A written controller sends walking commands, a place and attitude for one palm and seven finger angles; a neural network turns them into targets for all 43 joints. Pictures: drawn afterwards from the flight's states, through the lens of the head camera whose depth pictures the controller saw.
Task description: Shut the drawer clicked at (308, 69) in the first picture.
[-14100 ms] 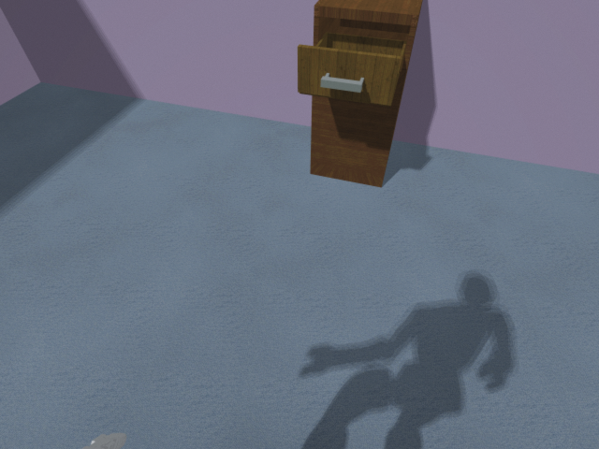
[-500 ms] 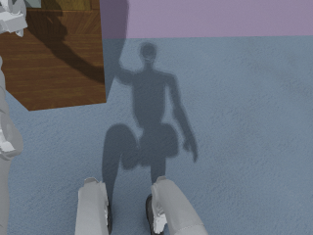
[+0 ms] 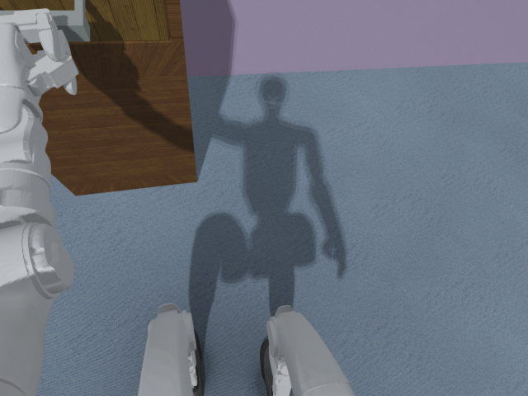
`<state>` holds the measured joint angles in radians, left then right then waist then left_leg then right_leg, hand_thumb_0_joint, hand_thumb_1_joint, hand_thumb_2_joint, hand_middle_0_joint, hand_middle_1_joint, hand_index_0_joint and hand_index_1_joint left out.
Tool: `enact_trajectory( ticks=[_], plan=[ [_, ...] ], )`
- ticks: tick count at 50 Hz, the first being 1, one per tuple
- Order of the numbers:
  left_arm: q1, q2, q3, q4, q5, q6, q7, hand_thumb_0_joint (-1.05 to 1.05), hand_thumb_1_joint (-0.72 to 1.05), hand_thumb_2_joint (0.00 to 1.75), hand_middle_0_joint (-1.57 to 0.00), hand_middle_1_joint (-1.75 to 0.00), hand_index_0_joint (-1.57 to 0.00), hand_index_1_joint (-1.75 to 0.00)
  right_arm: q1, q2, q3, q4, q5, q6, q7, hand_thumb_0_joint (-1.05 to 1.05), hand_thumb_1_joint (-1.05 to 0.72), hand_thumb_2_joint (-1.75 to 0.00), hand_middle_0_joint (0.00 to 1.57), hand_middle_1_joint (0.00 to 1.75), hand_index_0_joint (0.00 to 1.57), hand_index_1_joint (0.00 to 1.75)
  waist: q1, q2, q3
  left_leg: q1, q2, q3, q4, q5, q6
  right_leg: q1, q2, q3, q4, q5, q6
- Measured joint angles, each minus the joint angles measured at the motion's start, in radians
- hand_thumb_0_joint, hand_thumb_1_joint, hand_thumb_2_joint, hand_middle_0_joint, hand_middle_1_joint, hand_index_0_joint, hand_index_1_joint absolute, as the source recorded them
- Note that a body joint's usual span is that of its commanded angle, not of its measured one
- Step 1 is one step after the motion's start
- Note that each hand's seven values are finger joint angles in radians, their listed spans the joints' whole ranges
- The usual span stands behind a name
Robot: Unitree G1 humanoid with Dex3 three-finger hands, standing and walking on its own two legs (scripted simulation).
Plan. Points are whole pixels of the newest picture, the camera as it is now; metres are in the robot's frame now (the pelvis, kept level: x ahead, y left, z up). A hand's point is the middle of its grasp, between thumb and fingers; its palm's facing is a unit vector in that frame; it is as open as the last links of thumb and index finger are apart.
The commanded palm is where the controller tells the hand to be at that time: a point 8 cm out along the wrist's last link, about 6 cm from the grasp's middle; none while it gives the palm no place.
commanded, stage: pull the fist back off the drawer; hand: left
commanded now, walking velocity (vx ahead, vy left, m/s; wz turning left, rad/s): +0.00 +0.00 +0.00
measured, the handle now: (30, 13) +0.63 +0.27 +0.07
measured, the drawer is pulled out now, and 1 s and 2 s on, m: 0.00 0.00 0.00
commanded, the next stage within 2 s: draw the hand back to the body in 0.02 s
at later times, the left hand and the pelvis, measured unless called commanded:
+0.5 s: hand out of the picture +0.44 +0.24 +0.15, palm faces +0.13 -0.99 -0.03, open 3.3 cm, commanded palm +0.40 +0.27 +0.15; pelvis +0.06 -0.01 +0.08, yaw +4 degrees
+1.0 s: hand out of the picture +0.30 +0.24 +0.24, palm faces +0.37 -0.89 -0.28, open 3.3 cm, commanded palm +0.25 +0.28 +0.26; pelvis +0.06 -0.01 +0.14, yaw +5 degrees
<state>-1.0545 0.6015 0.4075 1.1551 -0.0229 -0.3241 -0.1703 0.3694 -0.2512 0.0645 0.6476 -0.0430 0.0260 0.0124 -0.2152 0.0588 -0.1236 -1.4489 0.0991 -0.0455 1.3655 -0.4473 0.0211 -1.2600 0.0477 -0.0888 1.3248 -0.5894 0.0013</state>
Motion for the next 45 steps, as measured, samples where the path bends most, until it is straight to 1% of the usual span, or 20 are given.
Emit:
enact_trajectory(
  ticks=[4, 9, 12, 14, 18, 21, 23, 26, 29, 32, 33, 34, 37, 39, 41, 45],
  plan=[
    [0.035, -0.021, 0.015, -0.005, -0.002, -0.018, -0.003, 0.00, 0.80, 0.89, -1.40, -1.60, -1.40, -1.60, -0.009, -0.003, -0.006, -0.003, 0.003, 0.008, 0.003, 0.01, -0.91, -0.90, 0.20, 0.30, 0.21, 0.30, 0.009, 0.003, -0.005, 0.029, 0.003, 0.004, -0.010, -0.012, -0.004, 0.026, 0.002, 0.005, -0.011, -0.010, -0.003],
    [0.085, -0.031, 0.040, -0.027, -0.010, -0.036, -0.018, 0.01, 0.80, 0.88, -1.40, -1.60, -1.40, -1.60, -0.019, -0.003, -0.014, -0.014, 0.012, 0.025, 0.004, 0.01, -0.91, -0.90, 0.20, 0.30, 0.21, 0.30, 0.018, 0.002, -0.010, 0.061, 0.009, 0.010, -0.016, -0.029, -0.010, 0.054, 0.008, 0.011, -0.018, -0.023, -0.007],
    [0.193, -0.061, 0.062, -0.162, -0.041, -0.032, -0.029, 0.02, 0.82, 0.88, -1.40, -1.60, -1.40, -1.60, -0.020, 0.003, -0.030, -0.029, 0.026, 0.043, 0.007, 0.01, -0.91, -0.90, 0.20, 0.30, 0.21, 0.30, 0.032, 0.002, -0.009, 0.109, 0.012, 0.022, -0.043, -0.035, -0.014, 0.095, 0.010, 0.023, -0.044, -0.024, -0.009],
    [0.303, -0.093, 0.058, -0.286, -0.072, -0.020, -0.042, 0.02, 0.84, 0.89, -1.40, -1.60, -1.39, -1.60, -0.015, 0.007, -0.040, -0.040, 0.042, 0.053, 0.010, 0.01, -0.91, -0.90, 0.20, 0.30, 0.21, 0.30, 0.051, 0.003, -0.011, 0.165, 0.012, 0.033, -0.083, -0.033, -0.016, 0.146, 0.009, 0.033, -0.083, -0.018, -0.008],
    [0.491, -0.157, -0.007, -0.451, -0.138, 0.036, -0.067, 0.02, 0.87, 0.89, -1.40, -1.60, -1.39, -1.60, -0.003, 0.011, -0.044, -0.052, 0.074, 0.063, 0.009, 0.01, -0.91, -0.90, 0.20, 0.30, 0.21, 0.30, 0.102, 0.003, -0.020, 0.312, 0.001, 0.046, -0.190, -0.016, -0.017, 0.291, 0.000, 0.041, -0.193, 0.004, -0.008],
    [0.577, -0.191, -0.052, -0.496, -0.178, 0.076, -0.067, 0.02, 0.88, 0.89, -1.40, -1.60, -1.40, -1.60, -0.010, 0.010, -0.040, -0.057, 0.088, 0.057, -0.003, 0.01, -0.91, -0.90, 0.20, 0.30, 0.21, 0.30, 0.130, -0.005, -0.033, 0.415, -0.011, 0.041, -0.263, 0.000, -0.018, 0.400, -0.008, 0.033, -0.273, 0.022, -0.009],
    [0.618, -0.209, -0.076, -0.520, -0.195, 0.081, -0.059, 0.02, 0.89, 0.89, -1.40, -1.60, -1.40, -1.60, -0.024, 0.006, -0.042, -0.062, 0.092, 0.047, -0.011, 0.01, -0.91, -0.90, 0.20, 0.30, 0.21, 0.30, 0.140, -0.011, -0.037, 0.471, -0.018, 0.034, -0.299, 0.009, -0.021, 0.463, -0.012, 0.024, -0.316, 0.031, -0.010],
    [0.689, -0.233, -0.118, -0.586, -0.206, 0.065, -0.051, 0.02, 0.90, 0.90, -1.40, -1.60, -1.40, -1.60, -0.055, -0.005, -0.052, -0.075, 0.093, 0.031, -0.018, 0.01, -0.91, -0.90, 0.20, 0.30, 0.21, 0.30, 0.150, -0.016, -0.037, 0.542, -0.026, 0.026, -0.336, 0.017, -0.024, 0.542, -0.016, 0.015, -0.362, 0.041, -0.012],
    [0.769, -0.257, -0.157, -0.662, -0.216, 0.047, -0.064, 0.02, 0.90, 0.90, -1.40, -1.60, -1.40, -1.60, -0.089, -0.019, -0.061, -0.094, 0.094, 0.020, -0.021, 0.01, -0.91, -0.90, 0.20, 0.30, 0.21, 0.30, 0.159, -0.015, -0.035, 0.607, -0.031, 0.027, -0.367, 0.024, -0.023, 0.608, -0.020, 0.016, -0.397, 0.050, -0.010],
    [0.841, -0.275, -0.178, -0.720, -0.229, 0.059, -0.083, 0.02, 0.90, 0.90, -1.40, -1.60, -1.40, -1.60, -0.119, -0.026, -0.060, -0.118, 0.098, 0.015, -0.026, 0.01, -0.91, -0.90, 0.20, 0.30, 0.21, 0.30, 0.168, -0.012, -0.029, 0.666, -0.036, 0.035, -0.398, 0.033, -0.020, 0.663, -0.025, 0.021, -0.424, 0.059, -0.008],
    [0.866, -0.274, -0.186, -0.746, -0.201, 0.075, -0.060, 0.02, 0.90, 0.90, -1.40, -1.60, -1.40, -1.60, -0.131, -0.023, -0.059, -0.124, 0.098, 0.020, -0.032, 0.01, -0.91, -0.90, 0.20, 0.30, 0.21, 0.30, 0.174, -0.016, -0.024, 0.690, -0.038, 0.042, -0.413, 0.038, -0.019, 0.681, -0.028, 0.028, -0.434, 0.063, -0.007],
    [0.895, -0.271, -0.196, -0.778, -0.171, 0.098, -0.021, 0.02, 0.90, 0.90, -1.40, -1.60, -1.40, -1.60, -0.143, -0.018, -0.056, -0.130, 0.098, 0.031, -0.041, 0.01, -0.91, -0.90, 0.20, 0.30, 0.20, 0.30, 0.179, -0.020, -0.017, 0.718, -0.039, 0.051, -0.436, 0.046, -0.021, 0.704, -0.030, 0.036, -0.450, 0.070, -0.007],
    [0.991, -0.270, -0.223, -0.885, -0.116, 0.171, 0.090, 0.02, 0.90, 0.90, -1.40, -1.60, -1.40, -1.60, -0.166, 0.000, -0.046, -0.152, 0.099, 0.046, -0.069, 0.01, -0.91, -0.90, 0.20, 0.30, 0.20, 0.30, 0.194, -0.021, 0.001, 0.805, -0.046, 0.068, -0.516, 0.079, -0.019, 0.778, -0.037, 0.050, -0.516, 0.102, -0.004],
    [1.045, -0.271, -0.236, -0.949, -0.096, 0.208, 0.146, 0.02, 0.90, 0.90, -1.40, -1.60, -1.40, -1.60, -0.175, 0.008, -0.036, -0.162, 0.098, 0.047, -0.083, 0.01, -0.91, -0.90, 0.20, 0.30, 0.20, 0.30, 0.205, -0.016, 0.014, 0.859, -0.051, 0.074, -0.567, 0.102, -0.016, 0.829, -0.041, 0.054, -0.564, 0.125, -0.004],
    [1.083, -0.270, -0.245, -0.999, -0.082, 0.236, 0.190, 0.02, 0.90, 0.90, -1.40, -1.60, -1.40, -1.59, -0.182, 0.014, -0.025, -0.163, 0.097, 0.045, -0.094, 0.01, -0.91, -0.90, 0.20, 0.30, 0.20, 0.30, 0.217, -0.011, 0.028, 0.910, -0.056, 0.075, -0.613, 0.123, -0.015, 0.879, -0.045, 0.053, -0.610, 0.146, -0.003],
    [1.127, -0.273, -0.255, -1.080, -0.070, 0.269, 0.246, 0.02, 0.90, 0.90, -1.40, -1.60, -1.40, -1.59, -0.193, 0.020, -0.006, -0.148, 0.093, 0.032, -0.107, 0.01, -0.91, -0.90, 0.20, 0.30, 0.21, 0.30, 0.238, -0.002, 0.058, 1.003, -0.066, 0.073, -0.696, 0.161, -0.015, 0.973, -0.052, 0.048, -0.692, 0.183, -0.001]
  ],
)
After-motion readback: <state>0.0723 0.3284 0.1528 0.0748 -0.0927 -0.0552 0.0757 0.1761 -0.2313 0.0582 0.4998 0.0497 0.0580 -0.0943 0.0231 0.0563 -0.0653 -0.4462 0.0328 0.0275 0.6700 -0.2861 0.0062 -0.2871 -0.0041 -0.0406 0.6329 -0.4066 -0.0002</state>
